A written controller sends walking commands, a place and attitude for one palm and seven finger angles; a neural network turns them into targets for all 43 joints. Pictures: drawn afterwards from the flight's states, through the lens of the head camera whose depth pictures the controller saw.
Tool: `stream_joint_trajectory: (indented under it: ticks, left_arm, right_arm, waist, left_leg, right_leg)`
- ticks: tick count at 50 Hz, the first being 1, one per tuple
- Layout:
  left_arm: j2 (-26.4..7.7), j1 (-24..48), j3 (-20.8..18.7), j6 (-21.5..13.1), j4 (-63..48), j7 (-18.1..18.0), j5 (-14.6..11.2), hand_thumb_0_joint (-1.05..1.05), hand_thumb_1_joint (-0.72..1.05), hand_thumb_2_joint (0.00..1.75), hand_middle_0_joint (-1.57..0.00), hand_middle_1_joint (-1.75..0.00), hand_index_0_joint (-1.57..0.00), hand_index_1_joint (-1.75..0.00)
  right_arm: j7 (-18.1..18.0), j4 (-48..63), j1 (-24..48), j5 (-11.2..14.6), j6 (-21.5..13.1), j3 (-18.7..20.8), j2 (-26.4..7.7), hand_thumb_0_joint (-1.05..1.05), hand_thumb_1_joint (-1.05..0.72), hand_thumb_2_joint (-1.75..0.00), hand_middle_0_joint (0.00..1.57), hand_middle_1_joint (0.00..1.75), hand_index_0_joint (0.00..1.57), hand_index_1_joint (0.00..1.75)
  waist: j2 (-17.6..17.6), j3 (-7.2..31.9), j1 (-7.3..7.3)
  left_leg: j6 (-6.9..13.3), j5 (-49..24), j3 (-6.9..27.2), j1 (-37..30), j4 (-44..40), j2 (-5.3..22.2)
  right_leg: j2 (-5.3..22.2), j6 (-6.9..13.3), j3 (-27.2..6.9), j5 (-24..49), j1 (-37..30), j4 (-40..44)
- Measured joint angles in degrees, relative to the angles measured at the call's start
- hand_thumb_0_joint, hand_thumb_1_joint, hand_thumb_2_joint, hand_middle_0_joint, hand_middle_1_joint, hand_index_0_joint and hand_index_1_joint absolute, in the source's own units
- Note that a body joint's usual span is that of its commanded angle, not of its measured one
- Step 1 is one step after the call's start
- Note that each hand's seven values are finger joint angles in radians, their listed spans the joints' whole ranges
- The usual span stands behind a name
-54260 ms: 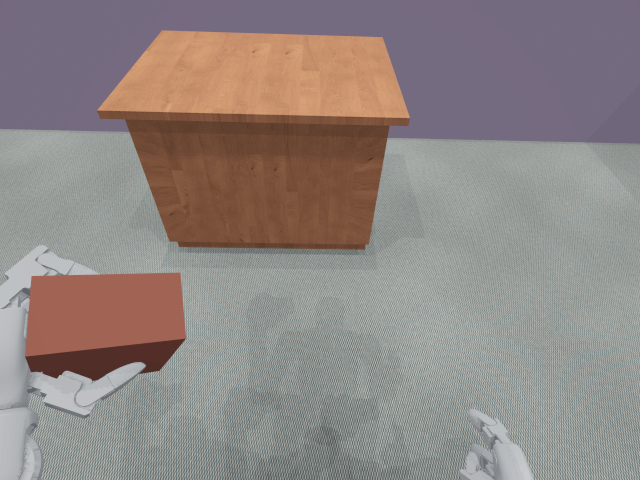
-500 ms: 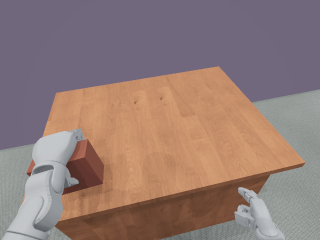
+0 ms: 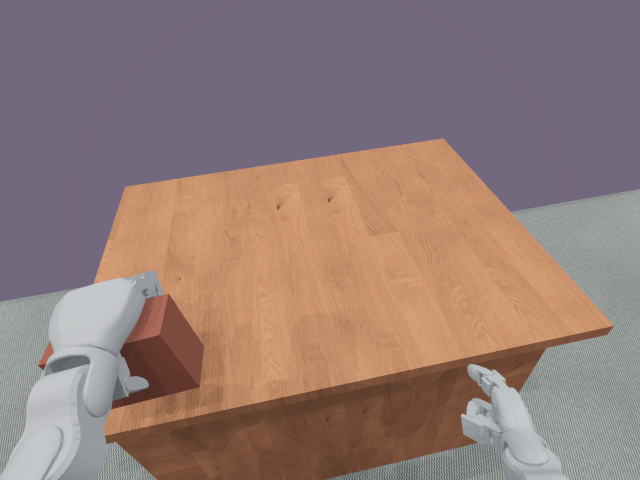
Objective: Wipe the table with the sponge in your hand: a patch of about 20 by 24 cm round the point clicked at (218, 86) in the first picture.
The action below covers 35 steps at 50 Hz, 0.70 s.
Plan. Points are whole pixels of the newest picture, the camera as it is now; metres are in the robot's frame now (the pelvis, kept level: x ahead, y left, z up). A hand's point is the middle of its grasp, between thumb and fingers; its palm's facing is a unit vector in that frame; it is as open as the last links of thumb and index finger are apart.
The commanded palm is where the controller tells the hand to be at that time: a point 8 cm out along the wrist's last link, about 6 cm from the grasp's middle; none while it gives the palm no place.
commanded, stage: bring the sponge back beside the body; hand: left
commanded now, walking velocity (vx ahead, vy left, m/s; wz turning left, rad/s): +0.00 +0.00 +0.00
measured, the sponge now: (138, 362) +0.21 +0.28 +0.05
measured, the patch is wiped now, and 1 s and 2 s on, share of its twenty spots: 1.00 1.00 1.00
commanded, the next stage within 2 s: step back with the hand held close in 0.66 s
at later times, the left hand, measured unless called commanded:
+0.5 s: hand (106, 366) +0.18 +0.28 +0.11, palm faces +0.06 -0.12 -0.99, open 10.4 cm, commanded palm +0.15 +0.27 +0.18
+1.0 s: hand (138, 337) +0.19 +0.23 +0.14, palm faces +0.31 -0.87 -0.39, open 10.4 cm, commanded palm +0.14 +0.28 +0.17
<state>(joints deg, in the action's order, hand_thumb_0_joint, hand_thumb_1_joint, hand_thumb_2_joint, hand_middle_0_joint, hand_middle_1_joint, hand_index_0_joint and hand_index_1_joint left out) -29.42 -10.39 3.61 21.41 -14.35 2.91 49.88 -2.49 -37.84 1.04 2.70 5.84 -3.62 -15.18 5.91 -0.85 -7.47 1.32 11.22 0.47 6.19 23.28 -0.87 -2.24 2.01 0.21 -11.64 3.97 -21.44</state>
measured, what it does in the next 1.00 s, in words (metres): stands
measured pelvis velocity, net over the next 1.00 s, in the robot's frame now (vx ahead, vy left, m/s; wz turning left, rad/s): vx -0.01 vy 0.00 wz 0.03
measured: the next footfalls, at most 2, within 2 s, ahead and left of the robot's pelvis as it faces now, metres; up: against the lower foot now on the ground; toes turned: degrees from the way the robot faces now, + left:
none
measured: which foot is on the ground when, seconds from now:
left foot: down 0.00-1.00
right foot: down 0.00-1.00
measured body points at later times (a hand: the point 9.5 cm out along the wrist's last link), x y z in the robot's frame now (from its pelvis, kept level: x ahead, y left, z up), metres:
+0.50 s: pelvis -0.01 -0.01 +0.00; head -0.05 -0.04 +0.44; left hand +0.17 +0.28 +0.16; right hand +0.26 -0.19 -0.06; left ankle +0.02 +0.11 -0.74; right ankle +0.01 -0.10 -0.74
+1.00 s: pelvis -0.01 +0.00 -0.01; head -0.01 +0.01 +0.44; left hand +0.17 +0.28 +0.17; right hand +0.19 -0.22 -0.07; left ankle +0.02 +0.11 -0.74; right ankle +0.01 -0.10 -0.74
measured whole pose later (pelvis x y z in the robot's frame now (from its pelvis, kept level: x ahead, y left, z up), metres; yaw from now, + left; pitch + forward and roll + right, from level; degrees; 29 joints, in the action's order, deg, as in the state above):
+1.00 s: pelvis -0.01 +0.00 -0.01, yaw +1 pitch -1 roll -2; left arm -23.1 -25.8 -14.9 -1.7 -30.9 -4.6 -3.3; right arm -4.2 -29.9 -10.2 1.0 -0.4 -3.8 -13.6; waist 0.5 -0.9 -2.2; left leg 0.9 14.7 3.2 17.7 33.6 -0.6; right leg -3.1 2.0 2.3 -14.3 13.8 -29.2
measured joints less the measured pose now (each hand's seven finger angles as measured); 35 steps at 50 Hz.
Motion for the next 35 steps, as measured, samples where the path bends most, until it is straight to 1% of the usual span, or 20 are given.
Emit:
stream_joint_trajectory:
  ticks: [3,7,12,18,24,35]
  left_arm:
    - [-0.2,-1.2,-0.6,-0.7,-1.1,-0.5,-0.2,-0.01,-0.53,1.04,-0.71,-1.3,-0.71,-1.32]
    - [-0.4,-2.7,-1.5,-0.7,-2.6,-1.0,-0.5,-0.01,-0.53,1.04,-0.71,-1.3,-0.71,-1.32]
    - [-0.7,-4.8,-2.5,-0.1,-4.1,-0.7,-1.0,-0.01,-0.53,1.04,-0.71,-1.3,-0.71,-1.32]
    - [-1.2,-7.4,-3.1,-1.0,-6.0,-0.3,-1.5,-0.01,-0.53,1.04,-0.71,-1.3,-0.71,-1.32]
    - [-1.3,-6.9,-2.9,-2.1,-5.1,-0.6,-1.4,-0.01,-0.53,1.04,-0.71,-1.3,-0.71,-1.32]
    - [-1.0,-6.5,-3.0,-1.9,-5.3,-1.0,-1.0,-0.01,-0.53,1.04,-0.71,-1.3,-0.71,-1.32]
  right_arm:
    - [0.0,-0.1,-0.1,-0.1,-0.3,0.1,0.1,0.01,-0.9,-0.9,0.2,0.3,0.2,0.29]
    - [0.1,-0.3,-0.1,-0.2,-0.5,0.2,0.1,0.01,-0.9,-0.9,0.2,0.3,0.2,0.29]
    - [0.3,-0.3,-0.1,-0.2,-0.6,0.1,0.1,0.02,-0.9,-0.9,0.2,0.3,0.21,0.29]
    - [0.0,0.0,-0.4,-0.3,-1.1,0.2,-0.1,0.02,-0.9,-0.9,0.21,0.3,0.21,0.29]
    - [-0.6,-0.2,-0.5,-0.4,-1.9,0.3,0.0,0.02,-0.9,-0.9,0.2,0.3,0.21,0.29]
    - [-0.3,-0.5,-0.7,-0.6,-2.4,0.2,0.3,0.02,-0.9,-0.9,0.21,0.3,0.21,0.29]
  waist:
    - [0.1,-0.1,-0.2]
    - [0.3,-0.1,-0.3]
    - [0.6,0.1,-0.31]
    - [0.6,0.0,-0.5]
    - [0.5,-0.4,-0.87]
    - [0.3,-0.2,-0.29]
  left_leg:
    - [-0.1,0.0,0.0,-0.1,0.2,0.1]
    - [-0.2,0.0,0.0,-0.1,0.4,0.3]
    - [-0.3,0.1,0.0,0.0,0.7,0.4]
    - [-0.4,0.2,0.2,0.0,1.3,0.5]
    - [-0.6,0.1,0.4,0.0,1.5,0.7]
    - [-0.6,0.0,0.1,-0.1,1.2,0.7]
  right_leg:
    - [-0.1,0.1,0.0,0.1,-0.2,0.0]
    - [-0.3,0.2,0.0,0.1,-0.1,-0.2]
    - [-0.4,0.3,0.0,0.1,-0.1,-0.5]
    - [-0.6,0.4,0.2,0.0,-0.2,-0.9]
    - [-0.7,0.5,0.3,0.2,-0.3,-0.8]
    - [-0.8,0.5,-0.1,0.4,-0.2,-0.7]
